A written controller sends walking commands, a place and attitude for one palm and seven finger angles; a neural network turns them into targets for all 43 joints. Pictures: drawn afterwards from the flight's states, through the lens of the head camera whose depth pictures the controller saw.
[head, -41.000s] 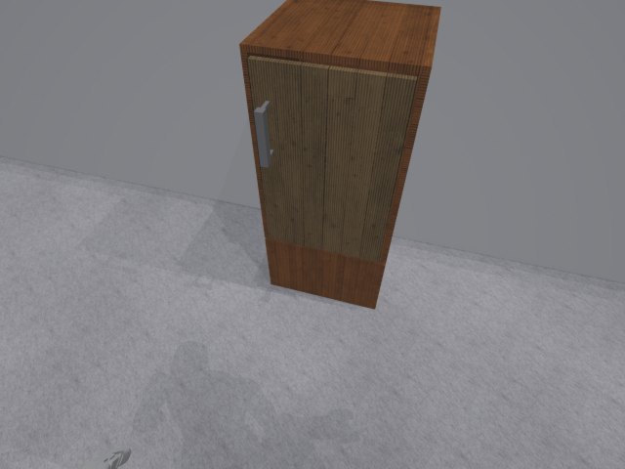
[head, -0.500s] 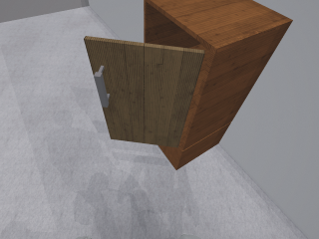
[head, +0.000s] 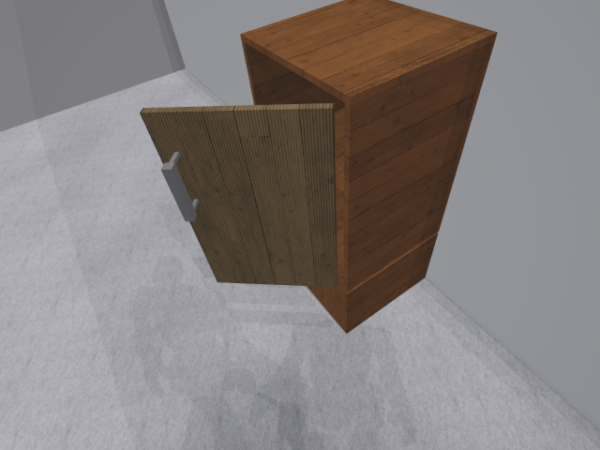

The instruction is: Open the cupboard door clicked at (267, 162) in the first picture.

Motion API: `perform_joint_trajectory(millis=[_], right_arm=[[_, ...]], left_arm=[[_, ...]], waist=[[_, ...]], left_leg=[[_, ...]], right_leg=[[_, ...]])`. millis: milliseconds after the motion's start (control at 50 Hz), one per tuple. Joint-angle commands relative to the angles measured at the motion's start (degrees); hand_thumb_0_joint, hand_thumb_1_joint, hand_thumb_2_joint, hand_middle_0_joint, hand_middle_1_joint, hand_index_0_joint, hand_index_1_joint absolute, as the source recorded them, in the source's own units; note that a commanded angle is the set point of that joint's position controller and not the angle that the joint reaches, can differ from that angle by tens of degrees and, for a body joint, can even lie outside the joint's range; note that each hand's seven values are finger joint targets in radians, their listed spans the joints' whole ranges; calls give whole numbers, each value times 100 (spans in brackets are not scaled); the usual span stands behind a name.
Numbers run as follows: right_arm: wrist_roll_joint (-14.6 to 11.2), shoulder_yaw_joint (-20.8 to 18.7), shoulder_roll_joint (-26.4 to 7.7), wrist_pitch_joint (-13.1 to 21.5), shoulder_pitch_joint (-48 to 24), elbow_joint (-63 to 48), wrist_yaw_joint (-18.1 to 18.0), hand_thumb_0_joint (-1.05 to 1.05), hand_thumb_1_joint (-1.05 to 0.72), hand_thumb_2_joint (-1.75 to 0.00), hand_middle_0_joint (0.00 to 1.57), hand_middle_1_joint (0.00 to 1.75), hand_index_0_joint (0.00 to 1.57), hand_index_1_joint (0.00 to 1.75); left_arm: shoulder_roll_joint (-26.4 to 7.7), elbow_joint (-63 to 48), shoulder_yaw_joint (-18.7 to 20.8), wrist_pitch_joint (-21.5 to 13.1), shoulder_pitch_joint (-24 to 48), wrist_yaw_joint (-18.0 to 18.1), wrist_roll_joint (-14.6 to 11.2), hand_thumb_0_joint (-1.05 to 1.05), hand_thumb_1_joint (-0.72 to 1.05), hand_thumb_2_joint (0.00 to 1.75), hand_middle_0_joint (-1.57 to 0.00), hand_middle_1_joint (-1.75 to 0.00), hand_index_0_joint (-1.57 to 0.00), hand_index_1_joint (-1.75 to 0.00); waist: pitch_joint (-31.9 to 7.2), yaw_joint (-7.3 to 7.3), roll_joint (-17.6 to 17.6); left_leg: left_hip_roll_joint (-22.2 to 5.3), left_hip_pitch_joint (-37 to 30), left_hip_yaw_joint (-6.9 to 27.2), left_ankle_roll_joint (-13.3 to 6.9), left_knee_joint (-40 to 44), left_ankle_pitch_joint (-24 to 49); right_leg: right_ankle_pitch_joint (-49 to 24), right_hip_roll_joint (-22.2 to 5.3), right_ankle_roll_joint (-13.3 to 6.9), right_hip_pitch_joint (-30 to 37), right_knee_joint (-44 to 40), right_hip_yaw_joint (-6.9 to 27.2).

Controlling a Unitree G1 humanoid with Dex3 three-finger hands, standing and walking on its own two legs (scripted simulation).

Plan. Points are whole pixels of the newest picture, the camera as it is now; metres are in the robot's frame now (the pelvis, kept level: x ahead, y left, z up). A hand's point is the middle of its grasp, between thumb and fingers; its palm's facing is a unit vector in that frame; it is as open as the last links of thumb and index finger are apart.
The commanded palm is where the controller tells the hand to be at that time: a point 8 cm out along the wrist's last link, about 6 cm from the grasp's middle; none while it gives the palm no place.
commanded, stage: come to a stop and stand still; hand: left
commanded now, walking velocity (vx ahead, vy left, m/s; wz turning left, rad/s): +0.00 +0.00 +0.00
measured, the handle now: (183, 187) +0.64 +0.29 -0.04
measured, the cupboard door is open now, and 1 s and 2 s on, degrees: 50 50 50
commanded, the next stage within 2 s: look again from close up in 0.96 s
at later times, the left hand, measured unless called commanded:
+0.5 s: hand out of the picture +0.00 +0.14 -0.16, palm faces +0.04 -0.97 -0.23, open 7.3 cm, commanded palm none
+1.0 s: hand out of the picture +0.00 +0.15 -0.16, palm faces +0.05 -0.98 -0.21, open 7.3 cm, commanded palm none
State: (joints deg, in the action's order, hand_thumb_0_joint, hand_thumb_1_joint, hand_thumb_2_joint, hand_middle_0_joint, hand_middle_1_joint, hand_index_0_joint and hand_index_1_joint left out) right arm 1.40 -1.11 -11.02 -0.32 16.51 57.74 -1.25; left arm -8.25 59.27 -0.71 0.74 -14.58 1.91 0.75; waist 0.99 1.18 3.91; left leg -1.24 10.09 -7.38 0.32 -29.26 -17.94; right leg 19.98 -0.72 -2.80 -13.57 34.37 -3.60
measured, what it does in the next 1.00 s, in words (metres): stands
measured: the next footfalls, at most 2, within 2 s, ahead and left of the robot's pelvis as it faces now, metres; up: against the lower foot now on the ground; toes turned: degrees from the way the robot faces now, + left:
none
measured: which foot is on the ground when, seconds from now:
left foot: down 0.00-1.00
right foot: down 0.00-1.00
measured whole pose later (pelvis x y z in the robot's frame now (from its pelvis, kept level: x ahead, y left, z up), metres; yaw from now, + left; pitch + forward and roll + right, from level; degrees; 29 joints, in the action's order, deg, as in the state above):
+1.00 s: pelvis +0.02 -0.02 +0.01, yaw +1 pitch -1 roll +1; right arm 1.1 0.4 -7.6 1.4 17.2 65.4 -2.4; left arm -6.9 65.1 -0.2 -1.0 -17.2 2.1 0.9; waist 1.4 0.0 1.5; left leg -3.1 6.5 -5.9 2.2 -23.9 -16.4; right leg 17.9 1.6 -4.3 -8.7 27.0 -5.2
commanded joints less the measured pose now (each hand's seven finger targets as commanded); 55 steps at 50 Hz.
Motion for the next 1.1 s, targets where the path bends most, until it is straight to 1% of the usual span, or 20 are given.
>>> perform_joint_trajectory(millis=[0, 60, 100, 120, 180, 220, 260, 280, 340, 360, 420, 440, 480, 580, 660, 700, 780, 800, 920, 1080], right_arm=[[-29, 29, -250, 101, 328, -25, -27, 0, -90, -90, 20, 30, 20, 30], [-24, 65, -211, 106, 476, 140, -26, 0, -90, -90, 20, 30, 20, 30], [-30, 71, -181, 89, 553, 236, -23, 0, -90, -90, 20, 30, 20, 30], [-29, 81, -164, 87, 600, 298, -23, 0, -90, -90, 20, 30, 20, 30], [-30, 97, -114, 85, 682, 428, -23, 0, -90, -90, 20, 30, 20, 30], [-34, 111, -92, 104, 766, 504, -34, 0, -90, -90, 20, 30, 20, 30], [-41, 111, -80, 117, 812, 569, -50, 0, -90, -90, 20, 30, 20, 30], [-50, 114, -69, 111, 813, 595, -55, 0, -90, -90, 20, 30, 20, 30], [-58, 118, -41, 115, 863, 658, -74, 0, -90, -90, 20, 30, 20, 30], [-62, 122, -37, 117, 877, 670, -84, 0, -90, -90, 20, 30, 20, 30], [-64, 123, -24, 126, 873, 701, -101, 0, -90, -90, 20, 30, 20, 30], [-63, 129, -21, 140, 892, 710, -109, 0, -90, -90, 20, 30, 20, 30], [-69, 127, 0, 152, 825, 717, -120, 0, -90, -90, 20, 30, 20, 30], [-76, 114, -23, 168, 761, 697, -143, 0, -90, -90, 20, 30, 20, 30], [-68, 109, -43, 183, 681, 696, -152, 0, -90, -90, 20, 30, 20, 30], [-69, 109, -49, 195, 663, 678, -156, 0, -90, -90, 20, 30, 20, 30], [-59, 106, -39, 201, 612, 702, -159, 0, -90, -90, 20, 30, 20, 30], [-65, 109, -67, 203, 592, 696, -159, 0, -90, -90, 20, 30, 20, 30], [-54, 113, -60, 197, 564, 707, -150, 0, -90, -90, 20, 30, 20, 30], [-60, 104, -41, 199, 574, 742, -146, 0, -90, -90, 20, 30, 20, 30]], left_arm=[[-807, -207, 159, -179, -172, -7, -28, 0, 90, 90, -20, -30, -20, -30], [-808, -135, 164, -197, -175, -15, -40, 0, 90, 90, -20, -30, -20, -30], [-798, -92, 168, -209, -195, -4, -34, 0, 90, 90, -20, -30, -20, -30], [-795, -73, 172, -210, -191, -6, -37, 0, 90, 90, -20, -30, -20, -30], [-757, 8, 175, -226, -238, -2, -36, 0, 90, 90, -20, -30, -20, -30], [-744, 66, 182, -242, -262, -1, -43, 0, 90, 90, -20, -30, -20, -30], [-710, 131, 184, -263, -319, 6, -51, 0, 90, 90, -20, -30, -20, -30], [-717, 168, 182, -267, -346, 17, -45, 0, 90, 90, -20, -30, -20, -30], [-678, 241, 183, -276, -414, 29, -49, 0, 90, 90, -20, -30, -20, -30], [-650, 268, 179, -279, -423, 29, -53, 0, 90, 90, -20, -30, -20, -30], [-595, 324, 169, -279, -487, 40, -49, 0, 90, 90, -20, -30, -20, -30], [-588, 337, 171, -280, -484, 39, -50, 0, 90, 90, -20, -30, -20, -30], [-568, 377, 169, -281, -556, 44, -42, 0, 90, 90, -20, -30, -20, -30], [-520, 439, 159, -282, -623, 49, -27, 0, 90, 90, -20, -30, -20, -30], [-467, 461, 148, -275, -645, 42, -24, 0, 90, 90, -20, -30, -20, -30], [-463, 452, 153, -277, -656, 47, -9, 0, 90, 90, -20, -30, -20, -30], [-417, 472, 150, -275, -682, 45, 3, 0, 90, 90, -20, -30, -20, -30], [-434, 474, 145, -274, -687, 44, -1, 0, 90, 90, -20, -30, -20, -30], [-453, 456, 157, -263, -672, 41, -5, 0, 90, 90, -20, -30, -20, -30], [-458, 441, 161, -275, -688, 44, -5, 0, 90, 90, -20, -30, -20, -30]], waist=[[336, -51, -558], [330, -41, -543], [390, -29, -659], [426, -32, -580], [496, -34, -618], [416, -28, -507], [281, -30, -522], [304, -44, -655], [274, -35, -618], [269, -24, -656], [313, -38, -528], [286, -35, -398], [319, -76, -447], [216, -74, -450], [269, -83, -395], [272, -79, -345], [337, -100, -452], [362, -102, -399], [427, -123, -402], [287, -130, -505]], left_leg=[[-381, 104, 544, -192, 584, 327], [-365, 106, 513, -166, 606, 299], [-354, 158, 476, -138, 537, 225], [-348, 171, 483, -130, 542, 212], [-358, 152, 468, -113, 515, 294], [-379, 156, 462, -102, 544, 429], [-390, 122, 456, -81, 548, 483], [-382, 157, 438, -76, 517, 481], [-392, 149, 417, -54, 529, 559], [-405, 117, 439, -50, 553, 590], [-437, 105, 449, -50, 610, 719], [-465, 71, 463, -52, 666, 797], [-483, 69, 445, -56, 657, 906], [-532, -58, 447, -64, 679, 1084], [-569, -117, 497, -85, 751, 1148], [-582, -144, 496, -98, 732, 1300], [-608, -202, 521, -116, 799, 1336], [-601, -196, 519, -121, 786, 1366], [-585, -120, 545, -132, 851, 1174], [-567, -142, 547, -136, 794, 1204]], right_leg=[[-592, -606, -79, -221, -1325, 982], [-497, -647, -128, -148, -1462, 1016], [-397, -681, -141, -140, -1585, 1031], [-241, -688, -156, -174, -1644, 1060], [-203, -678, -146, -203, -1774, 1050], [-569, -699, -129, -58, -1734, 1020], [-900, -699, -108, 91, -1697, 1021], [-1079, -681, -49, 167, -1707, 985], [-1456, -715, 13, 260, -1708, 970], [-1552, -691, 3, 274, -1683, 944], [-1779, -638, 49, 300, -1629, 887], [-1858, -630, 26, 339, -1566, 827], [-2128, -596, 68, 387, -1513, 766], [-2473, -569, 63, 449, -1376, 707], [-2273, -544, -4, 355, -1323, 679], [-2398, -536, 4, 365, -1277, 659], [-2282, -528, -30, 299, -1261, 612], [-2322, -543, -17, 292, -1262, 627], [-1977, -557, -46, 275, -1289, 639], [-2108, -565, -48, 398, -1268, 636]])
